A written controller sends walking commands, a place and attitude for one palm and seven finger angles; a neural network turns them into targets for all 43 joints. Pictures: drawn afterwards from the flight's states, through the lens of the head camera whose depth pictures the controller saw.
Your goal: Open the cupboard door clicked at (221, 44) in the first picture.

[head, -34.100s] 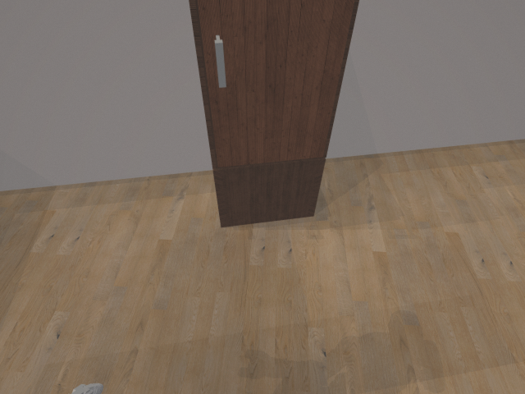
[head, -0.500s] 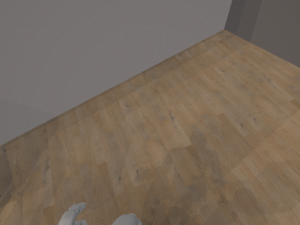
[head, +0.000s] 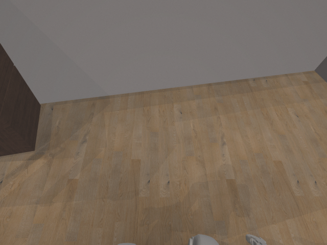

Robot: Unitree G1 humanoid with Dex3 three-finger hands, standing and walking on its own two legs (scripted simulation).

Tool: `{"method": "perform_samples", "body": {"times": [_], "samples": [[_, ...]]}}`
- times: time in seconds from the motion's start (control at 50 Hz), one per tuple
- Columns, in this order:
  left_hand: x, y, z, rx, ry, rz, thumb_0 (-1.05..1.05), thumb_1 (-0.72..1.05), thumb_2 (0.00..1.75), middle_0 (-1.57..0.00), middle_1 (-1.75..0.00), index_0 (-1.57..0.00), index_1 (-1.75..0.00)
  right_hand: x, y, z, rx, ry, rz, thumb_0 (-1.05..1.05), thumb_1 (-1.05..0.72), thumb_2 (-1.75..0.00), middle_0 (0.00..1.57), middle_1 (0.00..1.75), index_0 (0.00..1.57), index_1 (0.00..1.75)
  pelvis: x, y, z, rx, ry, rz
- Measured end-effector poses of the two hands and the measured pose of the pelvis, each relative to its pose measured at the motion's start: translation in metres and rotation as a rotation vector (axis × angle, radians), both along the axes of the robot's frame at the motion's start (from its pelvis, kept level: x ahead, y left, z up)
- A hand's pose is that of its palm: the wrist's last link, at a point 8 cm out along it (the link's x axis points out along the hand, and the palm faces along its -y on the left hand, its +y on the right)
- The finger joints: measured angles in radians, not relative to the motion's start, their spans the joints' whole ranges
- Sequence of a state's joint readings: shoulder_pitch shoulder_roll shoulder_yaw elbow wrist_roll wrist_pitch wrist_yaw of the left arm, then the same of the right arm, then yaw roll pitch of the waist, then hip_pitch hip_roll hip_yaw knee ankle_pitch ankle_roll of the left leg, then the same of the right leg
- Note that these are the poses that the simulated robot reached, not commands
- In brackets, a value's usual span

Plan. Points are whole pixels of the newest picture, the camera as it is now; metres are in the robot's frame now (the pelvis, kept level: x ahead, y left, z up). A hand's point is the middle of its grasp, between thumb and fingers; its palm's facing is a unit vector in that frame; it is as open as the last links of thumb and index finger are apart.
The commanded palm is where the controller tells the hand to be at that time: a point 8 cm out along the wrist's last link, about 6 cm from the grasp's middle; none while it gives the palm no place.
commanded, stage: turn to face it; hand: left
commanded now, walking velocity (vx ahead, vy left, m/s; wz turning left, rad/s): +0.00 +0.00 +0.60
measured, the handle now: out of the picture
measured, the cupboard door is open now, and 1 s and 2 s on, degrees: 41 41 41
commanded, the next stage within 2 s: take the last steps up to it in 1.52 s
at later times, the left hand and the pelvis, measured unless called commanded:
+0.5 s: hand out of the picture +0.06 +0.15 -0.14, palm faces +0.26 -0.92 -0.27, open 7.4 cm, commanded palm none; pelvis +0.00 -0.06 +0.01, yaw +17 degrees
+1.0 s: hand out of the picture -0.08 +0.20 -0.17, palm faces +0.61 -0.75 -0.26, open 7.4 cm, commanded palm none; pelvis -0.01 -0.02 +0.01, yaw +35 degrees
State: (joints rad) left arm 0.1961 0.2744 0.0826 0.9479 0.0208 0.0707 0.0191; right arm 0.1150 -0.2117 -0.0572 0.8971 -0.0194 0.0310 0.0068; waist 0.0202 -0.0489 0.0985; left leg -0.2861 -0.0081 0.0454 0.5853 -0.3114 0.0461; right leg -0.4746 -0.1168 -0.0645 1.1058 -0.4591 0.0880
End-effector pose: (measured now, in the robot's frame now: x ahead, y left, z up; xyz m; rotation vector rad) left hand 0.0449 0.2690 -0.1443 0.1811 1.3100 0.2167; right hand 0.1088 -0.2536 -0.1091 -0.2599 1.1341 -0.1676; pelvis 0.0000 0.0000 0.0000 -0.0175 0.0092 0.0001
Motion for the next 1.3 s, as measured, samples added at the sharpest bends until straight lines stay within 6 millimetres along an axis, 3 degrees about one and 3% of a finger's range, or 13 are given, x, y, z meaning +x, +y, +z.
{"method": "perform_samples", "body": {"times": [0.18,0.3,0.38,0.5,0.62,0.7,0.8,0.88,0.98,1.1,1.22,1.3], "samples": [[0.015,-0.003,0.02,0.004,-0.106,0.05,0.01,0.91,0.9,-0.2,-0.3,-0.2,-0.3,-0.017,0.005,-0.001,0.02,0.09,0.047,0.0,-0.9,-0.9,0.21,0.3,0.2,0.3,0.001,-0.005,0.011,-0.006,0.011,0.089],[0.027,-0.026,0.028,0.023,-0.157,0.069,0.01,0.91,0.9,-0.2,-0.3,-0.2,-0.3,-0.03,-0.014,-0.018,0.045,0.156,0.056,0.0,-0.9,-0.9,0.21,0.3,0.21,0.3,0.001,-0.025,0.007,0.006,0.018,0.157],[0.026,-0.045,0.03,0.058,-0.203,0.091,0.01,0.9,0.9,-0.2,-0.3,-0.2,-0.3,-0.027,-0.033,-0.038,0.067,0.188,0.071,0.01,-0.9,-0.9,0.21,0.3,0.2,0.3,0.002,-0.044,-0.003,0.023,0.02,0.201],[-0.008,-0.073,0.038,0.048,-0.162,0.174,0.01,0.9,0.9,-0.2,-0.3,-0.2,-0.3,-0.003,-0.043,-0.034,0.075,0.205,0.143,0.01,-0.9,-0.9,0.2,0.3,0.2,0.3,0.002,-0.057,0.007,0.045,-0.004,0.295],[-0.051,-0.084,0.033,0.028,-0.125,0.297,0.0,0.91,0.9,-0.2,-0.3,-0.2,-0.3,0.034,-0.03,-0.025,0.067,0.196,0.259,0.01,-0.91,-0.9,0.2,0.3,0.2,0.3,0.003,-0.06,0.011,0.061,0.001,0.388],[-0.089,-0.079,0.024,0.02,-0.083,0.382,0.0,0.91,0.9,-0.2,-0.3,-0.2,-0.3,0.067,-0.003,-0.021,0.051,0.158,0.359,0.01,-0.91,-0.9,0.2,0.3,0.2,0.3,0.0,-0.054,0.008,0.054,0.007,0.446],[-0.144,-0.064,0.002,-0.002,-0.015,0.491,0.01,0.91,0.9,-0.2,-0.3,-0.2,-0.3,0.109,0.046,-0.016,0.029,0.044,0.491,0.01,-0.91,-0.9,0.2,0.3,0.2,0.3,-0.006,-0.034,-0.006,0.027,0.016,0.513],[-0.171,-0.05,-0.005,-0.002,0.04,0.558,0.01,0.91,0.9,-0.2,-0.3,-0.2,-0.3,0.122,0.075,-0.008,0.013,-0.02,0.562,0.0,-0.9,-0.9,0.2,0.3,0.2,0.3,-0.011,-0.025,-0.007,0.02,0.013,0.553],[-0.167,-0.037,0.009,0.015,-0.019,0.606,0.01,0.91,0.9,-0.2,-0.3,-0.2,-0.3,0.115,0.087,0.0,-0.002,0.007,0.612,0.0,-0.9,-0.9,0.2,0.3,0.2,0.3,-0.011,-0.019,0.004,0.004,0.008,0.605],[-0.143,-0.032,0.022,0.043,-0.113,0.628,0.01,0.91,0.9,-0.2,-0.3,-0.2,-0.3,0.102,0.082,-0.005,0.004,0.084,0.638,0.0,-0.9,-0.9,0.21,0.3,0.2,0.3,-0.004,-0.023,0.009,-0.003,0.005,0.67],[-0.116,-0.043,0.03,0.081,-0.176,0.641,0.01,0.91,0.9,-0.2,-0.3,-0.2,-0.3,0.102,0.06,-0.024,0.016,0.162,0.641,0.0,-0.9,-0.9,0.21,0.3,0.21,0.3,0.01,-0.04,0.004,0.006,0.01,0.735],[-0.112,-0.062,0.031,0.12,-0.197,0.662,0.01,0.9,0.9,-0.2,-0.3,-0.2,-0.3,0.115,0.049,-0.041,0.026,0.192,0.655,0.01,-0.9,-0.9,0.21,0.3,0.2,0.3,0.019,-0.052,-0.004,0.02,0.005,0.785]]}}
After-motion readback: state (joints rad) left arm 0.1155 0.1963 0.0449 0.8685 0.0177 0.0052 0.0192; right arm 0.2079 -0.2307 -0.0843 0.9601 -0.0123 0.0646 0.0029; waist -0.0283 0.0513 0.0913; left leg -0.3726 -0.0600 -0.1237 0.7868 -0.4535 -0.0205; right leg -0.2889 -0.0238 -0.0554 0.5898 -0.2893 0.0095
